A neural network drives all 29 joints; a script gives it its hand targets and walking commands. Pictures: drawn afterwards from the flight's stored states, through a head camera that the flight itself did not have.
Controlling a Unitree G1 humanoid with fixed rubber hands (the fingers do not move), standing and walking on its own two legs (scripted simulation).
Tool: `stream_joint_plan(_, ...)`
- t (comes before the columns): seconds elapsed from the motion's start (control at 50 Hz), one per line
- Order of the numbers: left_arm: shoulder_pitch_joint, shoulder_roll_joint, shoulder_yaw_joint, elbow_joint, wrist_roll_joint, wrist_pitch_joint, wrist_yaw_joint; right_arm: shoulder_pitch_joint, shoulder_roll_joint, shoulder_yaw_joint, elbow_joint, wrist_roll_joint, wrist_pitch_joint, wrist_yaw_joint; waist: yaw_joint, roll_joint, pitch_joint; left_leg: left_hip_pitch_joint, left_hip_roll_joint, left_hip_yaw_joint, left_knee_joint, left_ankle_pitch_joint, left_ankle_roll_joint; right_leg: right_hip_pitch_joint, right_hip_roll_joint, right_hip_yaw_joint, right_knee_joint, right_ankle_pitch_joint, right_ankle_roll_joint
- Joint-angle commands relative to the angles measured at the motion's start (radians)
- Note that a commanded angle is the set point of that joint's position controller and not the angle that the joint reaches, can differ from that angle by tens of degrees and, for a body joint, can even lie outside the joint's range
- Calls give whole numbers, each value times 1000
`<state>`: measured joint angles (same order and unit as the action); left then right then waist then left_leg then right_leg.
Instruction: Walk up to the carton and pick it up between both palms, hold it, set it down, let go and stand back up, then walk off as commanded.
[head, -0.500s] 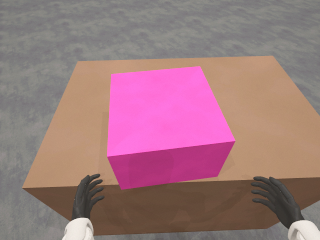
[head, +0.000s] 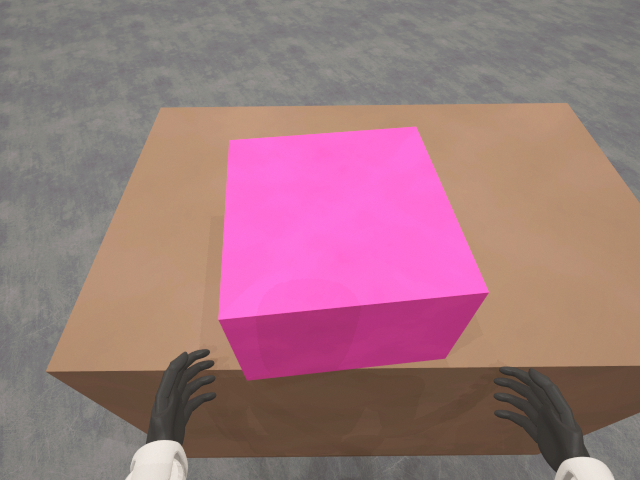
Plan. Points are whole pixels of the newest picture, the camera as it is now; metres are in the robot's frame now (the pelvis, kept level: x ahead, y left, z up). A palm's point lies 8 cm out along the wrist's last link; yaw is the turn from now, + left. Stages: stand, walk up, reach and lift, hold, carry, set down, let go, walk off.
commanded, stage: set down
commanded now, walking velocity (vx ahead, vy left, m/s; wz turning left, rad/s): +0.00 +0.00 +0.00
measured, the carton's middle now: (335, 247) +0.42 +0.01 +0.02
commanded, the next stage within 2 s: let go in 1.04 s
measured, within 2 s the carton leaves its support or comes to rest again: neither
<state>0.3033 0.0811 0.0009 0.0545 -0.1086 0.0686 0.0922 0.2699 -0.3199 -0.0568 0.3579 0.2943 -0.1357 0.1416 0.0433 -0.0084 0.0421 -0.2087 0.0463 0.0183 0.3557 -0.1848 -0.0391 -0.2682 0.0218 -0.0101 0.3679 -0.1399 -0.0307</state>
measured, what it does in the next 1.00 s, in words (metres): stands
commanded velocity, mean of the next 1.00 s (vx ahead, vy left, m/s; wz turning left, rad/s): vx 0.00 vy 0.00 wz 0.00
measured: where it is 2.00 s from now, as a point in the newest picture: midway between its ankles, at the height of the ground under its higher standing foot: outside the picture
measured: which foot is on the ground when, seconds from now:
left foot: down 0.00-1.00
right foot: down 0.00-1.00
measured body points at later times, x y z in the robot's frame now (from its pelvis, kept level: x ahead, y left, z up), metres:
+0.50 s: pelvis +0.00 +0.00 +0.00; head +0.03 +0.00 +0.45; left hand +0.20 +0.21 -0.02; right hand +0.19 -0.23 -0.07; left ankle +0.00 +0.15 -0.75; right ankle +0.03 -0.10 -0.75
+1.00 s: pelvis +0.00 +0.00 +0.00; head +0.02 +0.01 +0.45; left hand +0.20 +0.21 -0.02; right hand +0.18 -0.21 -0.09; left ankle +0.00 +0.15 -0.75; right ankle +0.03 -0.10 -0.75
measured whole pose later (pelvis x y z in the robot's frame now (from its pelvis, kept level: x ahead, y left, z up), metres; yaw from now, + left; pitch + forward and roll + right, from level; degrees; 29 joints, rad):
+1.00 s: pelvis +0.00 +0.00 +0.00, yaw +0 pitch -1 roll +0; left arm 0.22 0.14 0.00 0.12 -0.07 0.14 -0.05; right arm 0.20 -0.16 -0.06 0.63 0.07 -0.10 0.00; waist 0.09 -0.01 0.06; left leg -0.16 0.04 0.02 0.36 -0.19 -0.04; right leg -0.21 0.02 -0.01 0.37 -0.14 -0.03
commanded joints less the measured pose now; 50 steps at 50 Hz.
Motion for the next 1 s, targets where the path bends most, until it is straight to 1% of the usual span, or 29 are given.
stream_joint_plan(0.0, -32, 160, 17, 39, 68, -18, 0, -33, -136, -69, -105, -120, -62, -16, -7, -120, -156, 57, -76, 47, -59, 36, 41, 186, 6, 53, -79, -6, 23)
stream_joint_plan(0.04, -39, 159, 22, 57, 77, -9, -4, -35, -123, -65, -91, -128, -60, -21, -2, -106, -136, 50, -78, 50, -59, 25, 40, 183, 4, 55, -80, -31, 23)
stream_joint_plan(0.12, -44, 168, 24, 113, 76, 6, -21, -36, -98, -52, -72, -149, -53, -34, 3, -125, -102, 38, -81, 57, -62, -4, 43, 175, 2, 54, -86, -69, 25)
stream_joint_plan(0.14, -54, 169, 25, 111, 78, 9, -22, -39, -91, -47, -72, -150, -52, -35, 6, -115, -98, 40, -80, 57, -63, -9, 43, 171, 1, 55, -88, -89, 25)
stream_joint_plan(0.16, -58, 173, 26, 92, 75, 12, -20, -51, -88, -48, -96, -151, -55, -36, 16, -119, -107, 38, -80, 56, -61, -11, 45, 171, 3, 52, -85, -97, 25)
stream_joint_plan(0.18, -72, 173, 24, 113, 73, 18, -23, -56, -81, -44, -71, -156, -50, -41, 10, -111, -93, 34, -82, 59, -61, -23, 44, 163, 0, 55, -86, -119, 27)
stream_joint_plan(0.22, -79, 170, 17, 118, 72, 26, -23, -66, -81, -51, -61, -169, -47, -42, 13, -108, -75, 40, -78, 59, -66, -35, 42, 150, 5, 44, -88, -148, 22)
stream_joint_plan(0.3, -94, 177, 16, 158, 81, 56, -33, -74, -51, -48, -22, -193, -28, -53, 13, -100, -51, 33, -81, 63, -62, -70, 45, 136, -6, 54, -98, -215, 21)
stream_joint_plan(0.32, -102, 182, 18, 147, 78, 59, -35, -88, -51, -49, -37, -195, -30, -55, 21, -109, -54, 32, -81, 65, -61, -68, 46, 136, -4, 51, -98, -224, 23)
stream_joint_plan(0.36, -111, 187, 20, 162, 77, 72, -40, -94, -39, -51, -21, -207, -26, -64, 18, -114, -45, 26, -83, 68, -61, -77, 46, 135, -7, 51, -101, -242, 22)
stream_joint_plan(0.38, -112, 187, 19, 138, 71, 73, -38, -105, -43, -53, -44, -204, -30, -65, 25, -112, -57, 31, -80, 66, -59, -72, 47, 135, -3, 48, -97, -245, 21)
stream_joint_plan(0.42, -115, 189, 16, 173, 79, 89, -43, -106, -33, -57, -3, -225, -25, -72, 19, -105, -42, 24, -83, 71, -56, -77, 43, 134, -7, 44, -96, -244, 21)
stream_joint_plan(0.44, -117, 188, 12, 154, 76, 90, -42, -110, -31, -58, -12, -222, -27, -73, 19, -100, -49, 23, -82, 72, -56, -74, 43, 135, -5, 42, -94, -248, 20)
stream_joint_plan(0.46, -118, 190, 13, 185, 84, 98, -46, -105, -21, -56, 17, -235, -22, -77, 15, -101, -33, 18, -83, 72, -55, -85, 44, 134, -7, 44, -96, -252, 19)
stream_joint_plan(0.48, -123, 193, 13, 168, 81, 99, -46, -120, -23, -58, 7, -234, -28, -80, 17, -102, -48, 18, -81, 71, -53, -75, 43, 143, -7, 43, -91, -243, 20)
stream_joint_plan(0.5, -117, 195, 17, 178, 88, 105, -47, -112, -19, -58, 16, -237, -28, -82, 17, -95, -49, 15, -82, 72, -52, -75, 43, 146, -7, 38, -90, -239, 19)
stream_joint_plan(0.58, -118, 206, 29, 217, 99, 124, -61, -126, -2, -53, 58, -258, -29, -99, 15, -105, -45, 10, -83, 77, -45, -70, 45, 159, -10, 40, -88, -229, 23)
stream_joint_plan(0.64, -123, 200, 26, 214, 103, 137, -64, -139, -1, -54, 69, -265, -28, -103, 14, -99, -40, 9, -79, 76, -48, -69, 44, 158, -6, 32, -84, -234, 20)
stream_joint_plan(0.7, -123, 209, 30, 276, 112, 158, -77, -146, 22, -46, 113, -283, -22, -113, 9, -106, -24, -2, -80, 82, -48, -83, 48, 162, -14, 37, -89, -243, 21)
stream_joint_plan(0.72, -125, 213, 31, 256, 112, 157, -79, -147, 21, -46, 107, -281, -24, -116, 12, -108, -32, 1, -79, 83, -45, -74, 48, 164, -13, 35, -88, -242, 23)
stream_joint_plan(0.74, -124, 210, 31, 291, 120, 164, -85, -146, 29, -41, 130, -293, -19, -121, 5, -110, -13, -1, -80, 85, -45, -83, 50, 163, -15, 37, -89, -245, 24)
stream_joint_plan(0.8, -135, 217, 32, 291, 119, 175, -90, -161, 35, -43, 130, -300, -19, -129, 7, -111, -16, -2, -76, 86, -48, -91, 51, 166, -15, 34, -86, -256, 23)
stream_joint_plan(0.82, -139, 220, 35, 321, 122, 182, -96, -161, 51, -39, 150, -307, -14, -134, 4, -110, -1, -9, -78, 88, -49, -109, 51, 161, -19, 37, -90, -272, 23)
stream_joint_plan(0.88, -144, 223, 38, 333, 125, 194, -101, -171, 55, -44, 149, -315, -12, -139, 7, -107, 7, -16, -74, 90, -55, -122, 53, 161, -18, 29, -87, -290, 20)
stream_joint_plan(0.92, -149, 229, 40, 364, 124, 204, -112, -174, 68, -40, 152, -328, -8, -149, 7, -119, 23, -17, -76, 97, -52, -132, 56, 161, -23, 32, -93, -296, 22)
stream_joint_plan(0.98, -158, 233, 39, 367, 128, 208, -112, -182, 74, -47, 152, -336, -8, -152, 8, -112, 23, -22, -71, 99, -59, -144, 56, 164, -22, 24, -88, -307, 22)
